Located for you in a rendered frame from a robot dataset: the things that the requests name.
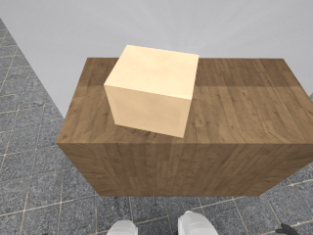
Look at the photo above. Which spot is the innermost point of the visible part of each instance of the robot right thigh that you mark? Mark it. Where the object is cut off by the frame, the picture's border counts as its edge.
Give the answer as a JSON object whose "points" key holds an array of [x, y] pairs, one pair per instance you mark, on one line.
{"points": [[193, 223]]}

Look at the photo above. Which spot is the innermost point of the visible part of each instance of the carton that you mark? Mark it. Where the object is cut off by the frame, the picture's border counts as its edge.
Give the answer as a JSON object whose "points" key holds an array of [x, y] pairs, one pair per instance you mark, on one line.
{"points": [[152, 89]]}

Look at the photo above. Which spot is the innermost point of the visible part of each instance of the robot left thigh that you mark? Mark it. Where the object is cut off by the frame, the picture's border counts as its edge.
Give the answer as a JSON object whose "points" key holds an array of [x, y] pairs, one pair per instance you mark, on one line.
{"points": [[123, 227]]}

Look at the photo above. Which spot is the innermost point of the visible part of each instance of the right robot hand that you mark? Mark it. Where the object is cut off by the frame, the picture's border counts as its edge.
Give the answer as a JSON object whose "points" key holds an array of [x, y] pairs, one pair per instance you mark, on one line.
{"points": [[286, 229]]}

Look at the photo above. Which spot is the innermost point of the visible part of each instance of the pedestal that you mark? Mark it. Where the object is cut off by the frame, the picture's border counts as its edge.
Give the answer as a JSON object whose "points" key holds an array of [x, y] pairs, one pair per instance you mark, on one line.
{"points": [[249, 127]]}

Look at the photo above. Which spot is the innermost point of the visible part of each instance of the robot thigh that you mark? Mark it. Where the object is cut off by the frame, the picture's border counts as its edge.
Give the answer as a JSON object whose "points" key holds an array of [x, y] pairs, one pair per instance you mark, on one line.
{"points": [[193, 223], [123, 227]]}

